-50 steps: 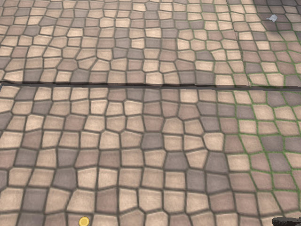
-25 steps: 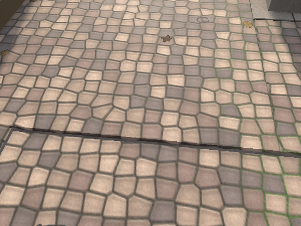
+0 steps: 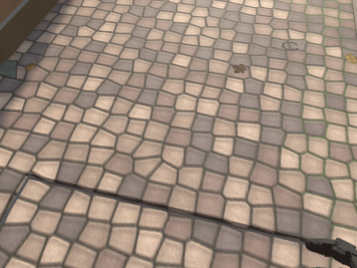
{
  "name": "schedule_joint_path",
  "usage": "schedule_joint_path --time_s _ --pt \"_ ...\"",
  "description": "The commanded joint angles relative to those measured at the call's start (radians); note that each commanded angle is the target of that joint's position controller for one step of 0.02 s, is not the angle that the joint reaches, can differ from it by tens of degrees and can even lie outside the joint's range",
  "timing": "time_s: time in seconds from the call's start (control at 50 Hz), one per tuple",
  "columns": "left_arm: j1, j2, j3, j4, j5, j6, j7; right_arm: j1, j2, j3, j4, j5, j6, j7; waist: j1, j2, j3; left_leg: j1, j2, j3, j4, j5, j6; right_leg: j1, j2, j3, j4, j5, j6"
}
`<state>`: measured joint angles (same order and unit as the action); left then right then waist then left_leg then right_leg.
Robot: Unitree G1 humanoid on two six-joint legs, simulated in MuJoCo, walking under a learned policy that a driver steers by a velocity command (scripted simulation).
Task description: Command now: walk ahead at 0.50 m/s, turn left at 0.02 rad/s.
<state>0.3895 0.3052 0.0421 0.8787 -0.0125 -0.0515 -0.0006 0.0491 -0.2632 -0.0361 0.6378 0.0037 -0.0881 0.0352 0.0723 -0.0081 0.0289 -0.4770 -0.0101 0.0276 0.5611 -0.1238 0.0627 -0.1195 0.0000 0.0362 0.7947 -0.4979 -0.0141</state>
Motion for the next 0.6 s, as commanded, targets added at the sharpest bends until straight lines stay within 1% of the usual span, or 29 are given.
schedule_joint_path --time_s 0.02,0.04,0.06,0.08,0.1,0.12,0.14,0.16,0.18,0.22,0.26,0.3,0.34,0.38,0.4,0.42,0.44,0.46,0.48,0.5,0.52,0.54,0.56,0.58,0.6 --pt "-0.051 0.144 0.021 -0.116 -0.028 -0.056 -0.012 0.323 -0.173 -0.059 0.028 0.006 0.005 -0.013 -0.177 0.165 -0.226 0.746 0.351 -0.587 -0.249 -0.185 0.217 -0.67 -0.04 0.068 0.489 0.008 -0.021" --pt "-0.105 0.133 0.018 -0.125 -0.021 -0.059 -0.009 0.261 -0.157 -0.052 0.023 0.001 0.005 -0.013 -0.149 0.085 -0.149 0.607 0.309 -0.48 -0.271 -0.084 0.194 -0.639 -0.083 0.042 0.445 0.097 -0.018" --pt "-0.127 0.124 0.021 -0.129 -0.004 -0.057 -0.007 0.216 -0.135 -0.045 0.022 -0.006 0.004 -0.009 -0.12 0.063 -0.092 0.494 0.275 -0.407 -0.3 0.016 0.185 -0.603 -0.107 0.034 0.389 0.15 -0.008" --pt "-0.108 0.113 0.023 -0.124 0.0 -0.047 -0.008 0.191 -0.117 -0.039 0.021 -0.014 0.0 -0.007 -0.085 0.078 -0.079 0.42 0.25 -0.357 -0.33 0.08 0.179 -0.543 -0.129 0.042 0.358 0.186 -0.002" --pt "-0.088 0.093 0.02 -0.118 0.0 -0.037 -0.008 0.181 -0.114 -0.04 0.026 -0.012 -0.006 -0.005 -0.067 0.09 -0.077 0.376 0.239 -0.327 -0.359 0.107 0.183 -0.504 -0.134 0.039 0.333 0.203 0.006" --pt "-0.077 0.073 0.017 -0.113 0.001 -0.027 -0.006 0.18 -0.117 -0.041 0.035 -0.005 -0.013 -0.005 -0.055 0.09 -0.073 0.345 0.234 -0.294 -0.38 0.137 0.19 -0.489 -0.137 0.032 0.308 0.213 0.015" --pt "-0.09 0.064 0.015 -0.117 0.005 -0.019 -0.004 0.183 -0.127 -0.044 0.046 -0.001 -0.018 -0.006 -0.05 0.086 -0.057 0.319 0.231 -0.263 -0.399 0.16 0.196 -0.495 -0.14 0.027 0.276 0.236 0.025" --pt "-0.121 0.059 0.014 -0.128 0.01 -0.015 -0.002 0.19 -0.141 -0.048 0.057 -0.002 -0.021 -0.009 -0.052 0.078 -0.039 0.307 0.228 -0.239 -0.415 0.173 0.199 -0.517 -0.142 0.024 0.234 0.275 0.035" --pt "-0.15 0.055 0.012 -0.136 0.009 -0.013 -0.002 0.198 -0.15 -0.051 0.067 -0.005 -0.021 -0.015 -0.058 0.071 -0.027 0.314 0.229 -0.209 -0.427 0.181 0.196 -0.543 -0.145 0.026 0.187 0.33 0.041" --pt "-0.204 0.046 0.009 -0.144 0.004 -0.013 -0.009 0.213 -0.157 -0.052 0.085 -0.009 -0.019 -0.022 -0.079 0.063 -0.01 0.325 0.21 -0.136 -0.442 0.178 0.169 -0.552 -0.142 0.024 0.073 0.46 0.04" --pt "-0.265 0.037 0.005 -0.157 -0.001 -0.018 -0.017 0.229 -0.168 -0.053 0.101 -0.01 -0.018 -0.026 -0.104 0.06 0.006 0.33 0.197 -0.072 -0.451 0.177 0.142 -0.525 -0.121 0.011 -0.041 0.564 0.03" --pt "-0.328 0.031 0.001 -0.178 -0.006 -0.021 -0.026 0.263 -0.18 -0.055 0.125 -0.008 -0.017 -0.029 -0.133 0.054 0.02 0.365 0.21 -0.036 -0.456 0.166 0.13 -0.515 -0.101 0.001 -0.115 0.61 0.019" --pt "-0.38 0.032 0.0 -0.205 -0.009 -0.021 -0.035 0.293 -0.187 -0.057 0.149 -0.004 -0.01 -0.031 -0.153 0.048 0.036 0.44 0.236 -0.015 -0.443 0.17 0.123 -0.543 -0.089 0.002 -0.162 0.603 0.004" --pt "-0.41 0.032 0.0 -0.227 -0.009 -0.019 -0.045 0.308 -0.186 -0.059 0.168 0.0 0.003 -0.034 -0.158 0.051 0.045 0.524 0.263 0.0 -0.409 0.208 0.111 -0.576 -0.081 -0.007 -0.183 0.541 -0.015" --pt "-0.421 0.035 0.001 -0.239 -0.008 -0.019 -0.052 0.308 -0.189 -0.06 0.174 0.002 0.011 -0.036 -0.155 0.054 0.047 0.561 0.273 0.009 -0.383 0.258 0.102 -0.584 -0.074 -0.018 -0.194 0.495 -0.027" --pt "-0.42 0.04 0.003 -0.248 -0.005 -0.019 -0.058 0.301 -0.195 -0.062 0.175 0.005 0.019 -0.04 -0.147 0.061 0.041 0.588 0.279 0.024 -0.344 0.353 0.09 -0.57 -0.061 -0.039 -0.202 0.443 -0.041" --pt "-0.398 0.052 0.009 -0.252 -0.002 -0.018 -0.062 0.285 -0.209 -0.066 0.171 0.006 0.026 -0.046 -0.127 0.077 0.017 0.602 0.276 0.043 -0.282 0.529 0.076 -0.516 -0.033 -0.071 -0.205 0.39 -0.057" --pt "-0.345 0.073 0.022 -0.247 0.001 -0.016 -0.063 0.272 -0.224 -0.07 0.165 0.007 0.034 -0.053 -0.094 0.098 -0.031 0.604 0.268 0.065 -0.187 0.72 0.06 -0.425 0.004 -0.107 -0.199 0.344 -0.075" --pt "-0.22 0.106 0.045 -0.219 0.0 -0.014 -0.061 0.256 -0.227 -0.069 0.158 0.007 0.046 -0.061 -0.022 0.091 -0.101 0.57 0.241 0.101 -0.017 0.833 0.035 -0.258 0.047 -0.133 -0.242 0.365 -0.102" --pt "-0.056 0.169 0.077 -0.181 -0.004 -0.01 -0.048 0.262 -0.211 -0.061 0.143 0.001 0.046 -0.072 0.048 0.05 -0.189 0.405 0.202 0.122 0.22 0.719 -0.004 0.016 0.027 -0.054 -0.265 0.42 -0.145" --pt "0.038 0.297 0.11 -0.175 -0.005 -0.004 -0.033 0.345 -0.11 -0.024 0.093 -0.026 0.02 -0.059 0.016 -0.182 -0.31 -0.048 0.053 0.125 0.621 0.123 -0.076 0.429 -0.238 0.427 -0.277 0.368 -0.317" --pt "0.05 0.246 0.091 -0.186 -0.011 -0.007 -0.032 0.317 -0.101 -0.012 0.097 -0.025 -0.019 -0.042 0.027 -0.185 -0.424 -0.243 -0.053 -0.075 0.787 -0.443 -0.084 0.548 -0.346 0.79 -0.448 0.286 -0.396" --pt "0.025 0.191 0.073 -0.186 -0.003 -0.01 -0.03 0.225 -0.165 -0.031 0.071 0.017 -0.044 -0.025 0.049 -0.127 -0.311 -0.341 0.014 -0.142 0.823 -0.389 -0.062 0.477 -0.312 0.661 -0.475 0.238 -0.343" --pt "-0.031 0.16 0.065 -0.195 -0.002 -0.012 -0.028 0.171 -0.163 -0.026 0.053 0.028 -0.056 -0.022 0.025 -0.063 -0.199 -0.343 0.058 -0.121 0.758 -0.302 -0.047 0.329 -0.271 0.526 -0.486 0.269 -0.308" --pt "-0.106 0.138 0.057 -0.214 0.003 -0.01 -0.026 0.147 -0.161 -0.03 0.052 0.007 -0.057 -0.03 -0.018 -0.003 -0.106 -0.293 0.087 -0.107 0.668 -0.253 -0.055 0.163 -0.235 0.427 -0.5 0.439 -0.283"
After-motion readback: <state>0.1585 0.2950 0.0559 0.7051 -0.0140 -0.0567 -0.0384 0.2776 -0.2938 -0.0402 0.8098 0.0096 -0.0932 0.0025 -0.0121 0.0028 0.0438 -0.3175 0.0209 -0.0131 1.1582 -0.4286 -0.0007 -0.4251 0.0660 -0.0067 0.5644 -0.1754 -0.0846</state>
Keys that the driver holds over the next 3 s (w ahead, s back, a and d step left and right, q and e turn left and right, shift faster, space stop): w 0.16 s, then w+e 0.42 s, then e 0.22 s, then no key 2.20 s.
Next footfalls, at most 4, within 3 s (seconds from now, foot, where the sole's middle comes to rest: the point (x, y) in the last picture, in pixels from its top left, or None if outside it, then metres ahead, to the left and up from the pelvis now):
0.50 right None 0.42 -0.15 -0.76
0.92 left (200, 204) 0.69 -0.01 -0.73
1.22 right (250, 259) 0.50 -0.20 -0.76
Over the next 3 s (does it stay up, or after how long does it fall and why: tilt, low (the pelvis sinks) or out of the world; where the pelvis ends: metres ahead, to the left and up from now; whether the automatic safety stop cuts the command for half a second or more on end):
stays up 0.54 -0.13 0.03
